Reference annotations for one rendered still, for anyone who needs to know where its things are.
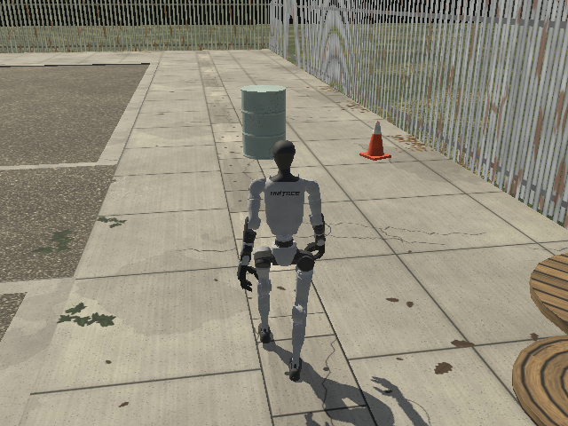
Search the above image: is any right robot forearm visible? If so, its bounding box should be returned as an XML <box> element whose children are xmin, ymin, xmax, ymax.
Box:
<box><xmin>312</xmin><ymin>213</ymin><xmax>326</xmax><ymax>246</ymax></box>

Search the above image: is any humanoid robot torso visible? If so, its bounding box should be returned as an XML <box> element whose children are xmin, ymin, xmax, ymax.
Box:
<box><xmin>264</xmin><ymin>174</ymin><xmax>305</xmax><ymax>266</ymax></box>

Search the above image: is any left robot hand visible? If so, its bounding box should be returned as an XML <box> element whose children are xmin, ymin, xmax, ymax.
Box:
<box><xmin>237</xmin><ymin>264</ymin><xmax>259</xmax><ymax>292</ymax></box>

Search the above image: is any right robot hand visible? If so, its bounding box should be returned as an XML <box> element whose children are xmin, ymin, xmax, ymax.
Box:
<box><xmin>304</xmin><ymin>241</ymin><xmax>325</xmax><ymax>260</ymax></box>

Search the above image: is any left robot forearm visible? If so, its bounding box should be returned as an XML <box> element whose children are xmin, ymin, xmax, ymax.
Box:
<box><xmin>239</xmin><ymin>217</ymin><xmax>256</xmax><ymax>265</ymax></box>

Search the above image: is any left robot upper arm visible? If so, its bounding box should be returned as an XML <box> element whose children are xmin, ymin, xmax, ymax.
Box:
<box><xmin>248</xmin><ymin>178</ymin><xmax>266</xmax><ymax>230</ymax></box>

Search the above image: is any right robot upper arm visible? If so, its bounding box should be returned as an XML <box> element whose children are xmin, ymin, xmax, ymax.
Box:
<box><xmin>303</xmin><ymin>178</ymin><xmax>323</xmax><ymax>225</ymax></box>

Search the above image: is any robot left foot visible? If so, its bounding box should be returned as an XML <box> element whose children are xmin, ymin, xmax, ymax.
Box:
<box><xmin>258</xmin><ymin>323</ymin><xmax>271</xmax><ymax>343</ymax></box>

